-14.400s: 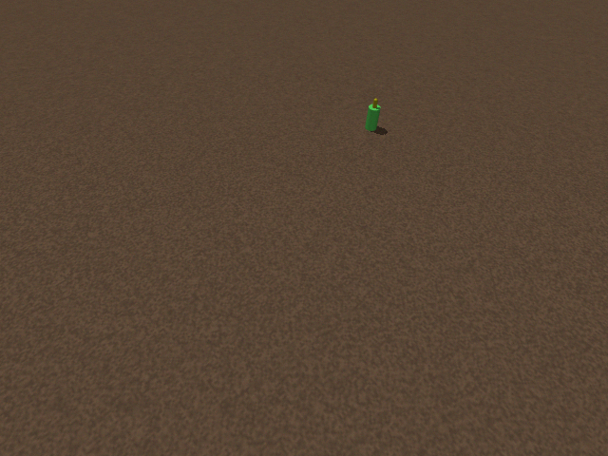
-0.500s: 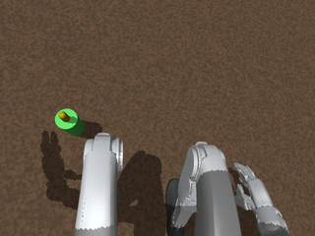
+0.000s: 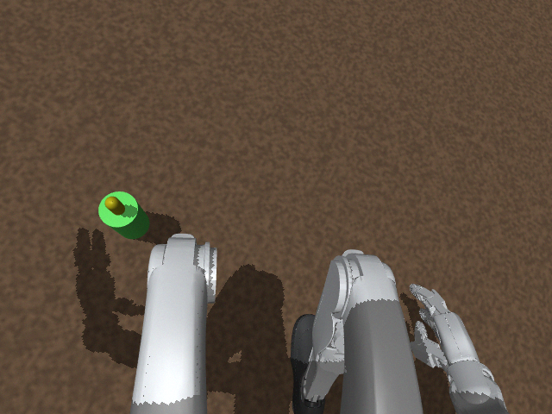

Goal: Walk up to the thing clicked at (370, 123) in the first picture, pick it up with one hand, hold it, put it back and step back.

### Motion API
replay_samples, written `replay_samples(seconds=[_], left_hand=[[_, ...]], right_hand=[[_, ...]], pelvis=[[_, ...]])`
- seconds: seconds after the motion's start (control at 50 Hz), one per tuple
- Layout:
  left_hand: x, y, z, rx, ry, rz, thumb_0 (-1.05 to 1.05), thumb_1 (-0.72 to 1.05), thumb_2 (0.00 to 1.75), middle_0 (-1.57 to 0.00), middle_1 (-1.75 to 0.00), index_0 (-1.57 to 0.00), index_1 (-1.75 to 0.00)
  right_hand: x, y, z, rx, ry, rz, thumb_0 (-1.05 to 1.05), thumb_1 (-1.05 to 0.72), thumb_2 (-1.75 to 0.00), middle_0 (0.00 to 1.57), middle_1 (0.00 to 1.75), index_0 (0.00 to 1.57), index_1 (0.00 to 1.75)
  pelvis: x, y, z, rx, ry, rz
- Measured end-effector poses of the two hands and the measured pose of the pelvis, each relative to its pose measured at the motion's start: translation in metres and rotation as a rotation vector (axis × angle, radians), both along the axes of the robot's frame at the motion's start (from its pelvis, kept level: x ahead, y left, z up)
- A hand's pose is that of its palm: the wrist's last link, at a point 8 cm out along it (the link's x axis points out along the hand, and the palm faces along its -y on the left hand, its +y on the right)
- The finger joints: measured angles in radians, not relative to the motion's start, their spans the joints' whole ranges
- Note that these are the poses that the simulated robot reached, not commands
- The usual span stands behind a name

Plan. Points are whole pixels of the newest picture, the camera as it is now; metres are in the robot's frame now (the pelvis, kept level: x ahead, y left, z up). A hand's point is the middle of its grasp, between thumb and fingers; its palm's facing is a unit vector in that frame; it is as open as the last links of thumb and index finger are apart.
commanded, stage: go down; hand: left
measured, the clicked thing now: (123, 214) +0.37 +0.29 -0.27
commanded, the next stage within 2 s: none
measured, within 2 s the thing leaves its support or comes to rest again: neither
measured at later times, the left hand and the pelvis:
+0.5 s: hand out of the picture +0.26 +0.47 +0.02, palm faces +0.35 -0.94 -0.02, open 17.4 cm; pelvis +0.00 +0.00 +0.00, yaw +0 degrees
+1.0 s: hand out of the picture +0.27 +0.48 +0.02, palm faces +0.35 -0.94 -0.02, open 17.5 cm; pelvis +0.00 +0.00 +0.00, yaw +0 degrees
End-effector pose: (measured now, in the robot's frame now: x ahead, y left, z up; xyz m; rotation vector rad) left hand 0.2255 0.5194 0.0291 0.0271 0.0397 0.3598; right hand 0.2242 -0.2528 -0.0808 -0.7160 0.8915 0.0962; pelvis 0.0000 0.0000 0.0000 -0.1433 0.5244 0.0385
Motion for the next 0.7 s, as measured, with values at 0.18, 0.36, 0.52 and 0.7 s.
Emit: replay_samples(seconds=[0.18, 0.36, 0.52, 0.7], left_hand=[[-0.007, 0.003, -0.007, -0.004, -0.002, 0.035, -0.02, -0.54, 0.15, -0.03, -0.06, 0.00, -0.09], [0.003, -0.003, -0.010, 0.001, -0.009, -0.015, -0.02, -0.53, 0.15, -0.03, -0.06, 0.00, -0.08], [-0.001, -0.002, -0.005, -0.011, 0.001, 0.003, -0.02, -0.51, 0.15, -0.03, -0.05, -0.01, -0.08], [-0.006, 0.002, -0.006, 0.000, -0.009, 0.020, -0.02, -0.52, 0.14, -0.03, -0.05, 0.00, -0.08]], right_hand=[[0.000, -0.001, -0.005, -0.009, 0.021, 0.023, 0.01, -0.90, -0.91, 0.21, 0.30, 0.21, 0.30], [0.001, -0.001, -0.003, -0.016, 0.007, 0.017, 0.01, -0.90, -0.91, 0.21, 0.30, 0.21, 0.30], [-0.002, -0.002, -0.001, -0.005, 0.008, 0.000, 0.01, -0.90, -0.91, 0.21, 0.30, 0.21, 0.30], [-0.003, -0.002, -0.005, -0.013, 0.019, 0.023, 0.01, -0.91, -0.91, 0.21, 0.30, 0.21, 0.30]], pelvis=[[0.000, -0.001, -0.003, 0.004, -0.005, 0.001], [-0.001, -0.002, -0.005, 0.000, -0.011, -0.001], [0.000, 0.000, -0.001, -0.001, -0.001, 0.000], [-0.003, -0.002, -0.004, 0.004, -0.016, -0.001]])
